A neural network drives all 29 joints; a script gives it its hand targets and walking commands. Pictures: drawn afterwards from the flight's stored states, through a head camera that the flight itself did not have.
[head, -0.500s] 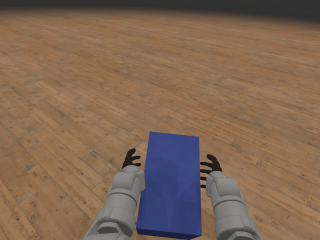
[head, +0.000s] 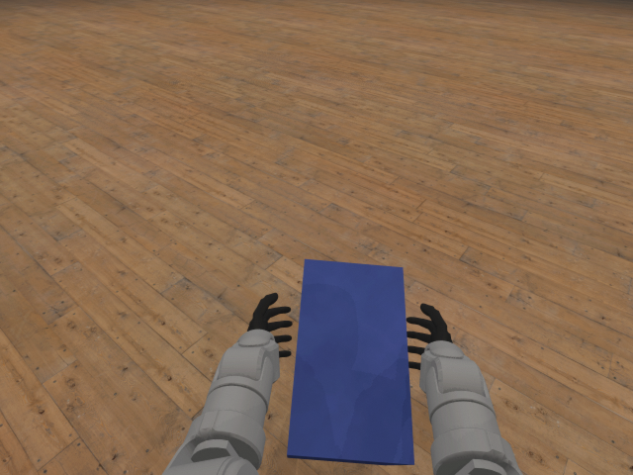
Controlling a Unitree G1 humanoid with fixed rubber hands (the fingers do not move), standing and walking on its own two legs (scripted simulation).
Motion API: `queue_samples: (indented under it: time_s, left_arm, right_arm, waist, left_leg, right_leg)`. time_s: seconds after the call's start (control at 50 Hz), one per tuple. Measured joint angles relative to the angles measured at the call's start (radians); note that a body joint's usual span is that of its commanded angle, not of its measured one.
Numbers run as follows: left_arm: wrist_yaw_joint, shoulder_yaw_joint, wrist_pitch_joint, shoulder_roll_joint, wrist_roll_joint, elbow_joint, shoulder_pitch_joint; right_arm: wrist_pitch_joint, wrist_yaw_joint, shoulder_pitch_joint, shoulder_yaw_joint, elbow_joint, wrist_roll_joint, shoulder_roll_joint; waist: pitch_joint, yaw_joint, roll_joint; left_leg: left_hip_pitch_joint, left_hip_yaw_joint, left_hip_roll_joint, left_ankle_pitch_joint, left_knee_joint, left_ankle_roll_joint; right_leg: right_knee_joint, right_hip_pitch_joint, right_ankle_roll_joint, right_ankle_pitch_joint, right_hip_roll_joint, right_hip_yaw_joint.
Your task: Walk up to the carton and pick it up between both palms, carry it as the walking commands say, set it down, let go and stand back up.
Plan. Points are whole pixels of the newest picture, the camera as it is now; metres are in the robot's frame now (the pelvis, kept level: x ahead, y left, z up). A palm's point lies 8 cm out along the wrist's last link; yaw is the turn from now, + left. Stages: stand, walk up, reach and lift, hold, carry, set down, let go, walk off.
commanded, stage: set down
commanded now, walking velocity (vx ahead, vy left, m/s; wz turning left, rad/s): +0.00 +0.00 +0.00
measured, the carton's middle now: (345, 362) +0.34 -0.02 -0.07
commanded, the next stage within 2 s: none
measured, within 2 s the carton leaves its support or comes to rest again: rests again in 1.40 s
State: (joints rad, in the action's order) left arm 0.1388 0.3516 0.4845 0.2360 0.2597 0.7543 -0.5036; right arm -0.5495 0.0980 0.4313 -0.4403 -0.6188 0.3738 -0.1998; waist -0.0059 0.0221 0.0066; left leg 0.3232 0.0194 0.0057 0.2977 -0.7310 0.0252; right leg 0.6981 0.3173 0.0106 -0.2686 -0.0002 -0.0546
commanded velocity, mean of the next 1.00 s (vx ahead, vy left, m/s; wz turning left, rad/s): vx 0.00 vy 0.00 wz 0.00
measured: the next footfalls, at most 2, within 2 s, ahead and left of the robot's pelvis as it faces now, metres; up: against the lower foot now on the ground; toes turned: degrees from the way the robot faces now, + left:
none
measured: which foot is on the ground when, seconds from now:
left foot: down 0.00-1.00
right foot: down 0.00-1.00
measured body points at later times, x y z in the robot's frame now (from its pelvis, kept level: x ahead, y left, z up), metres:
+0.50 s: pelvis +0.01 +0.00 -0.02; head +0.10 +0.00 +0.43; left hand +0.35 +0.11 -0.06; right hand +0.34 -0.14 -0.07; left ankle +0.07 +0.11 -0.71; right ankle +0.07 -0.11 -0.71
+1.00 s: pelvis -0.01 +0.00 -0.04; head +0.23 +0.01 +0.34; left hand +0.34 +0.12 -0.17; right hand +0.32 -0.12 -0.18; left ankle +0.07 +0.11 -0.71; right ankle +0.07 -0.11 -0.71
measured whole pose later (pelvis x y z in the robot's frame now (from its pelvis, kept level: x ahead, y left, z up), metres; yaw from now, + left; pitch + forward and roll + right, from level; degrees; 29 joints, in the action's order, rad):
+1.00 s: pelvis -0.01 +0.00 -0.04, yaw -1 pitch +13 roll -1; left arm 0.26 -0.02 -0.11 0.04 0.01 0.77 -0.54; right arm 0.12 0.28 0.49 -0.09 -0.75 -0.03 -0.09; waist -0.34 0.02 0.01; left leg 0.85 0.02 0.01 0.33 -0.95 0.02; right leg 0.92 0.85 0.02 -0.30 0.00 -0.05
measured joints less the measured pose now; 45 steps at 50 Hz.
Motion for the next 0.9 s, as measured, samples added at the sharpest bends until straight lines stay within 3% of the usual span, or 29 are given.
queue_samples:
  time_s: [0.2,0.44,0.58,0.7,0.82,0.9]
  left_arm:
    - [-0.002,0.000,-0.103,0.000,0.000,-0.001,-0.001]
    - [0.004,0.000,-0.288,0.000,0.000,0.000,-0.001]
    - [0.049,-0.005,-0.420,-0.001,0.001,0.011,-0.001]
    - [0.102,-0.115,-0.515,-0.058,-0.021,0.031,-0.001]
    - [0.123,-0.281,-0.568,-0.160,-0.143,0.035,-0.001]
    - [0.131,-0.330,-0.581,-0.193,-0.213,0.034,-0.002]
  right_arm:
    - [0.104,0.011,0.000,0.000,-0.007,-0.023,-0.002]
    - [0.316,0.041,0.001,0.002,-0.046,-0.074,-0.008]
    - [0.450,0.086,0.001,0.048,-0.083,-0.114,-0.008]
    - [0.559,0.137,0.001,0.139,-0.114,-0.188,0.018]
    - [0.621,0.164,0.001,0.286,-0.126,-0.304,0.086]
    - [0.641,0.175,0.010,0.331,-0.127,-0.369,0.105]
  waist:
    - [-0.119,0.000,0.000]
    - [-0.128,0.000,0.000]
    - [-0.129,0.000,0.000]
    - [-0.168,0.000,0.000]
    - [-0.282,0.000,0.000]
    - [-0.327,0.000,0.000]
  left_leg:
    - [0.025,0.000,0.000,0.044,-0.067,0.000]
    - [0.188,0.000,0.000,0.050,-0.107,0.000]
    - [0.328,0.000,0.000,0.050,-0.154,-0.004]
    - [0.428,0.000,0.000,0.049,-0.195,-0.004]
    - [0.444,0.000,0.000,0.040,-0.200,-0.004]
    - [0.464,0.000,0.000,0.035,-0.201,-0.004]
  right_leg:
    - [0.086,0.034,0.010,-0.054,0.001,0.002]
    - [0.118,0.195,0.011,-0.056,0.002,0.004]
    - [0.157,0.332,0.011,-0.052,0.002,0.005]
    - [0.192,0.430,0.011,-0.047,0.002,0.005]
    - [0.195,0.444,0.011,-0.036,0.002,0.006]
    - [0.197,0.465,0.011,-0.032,0.002,0.006]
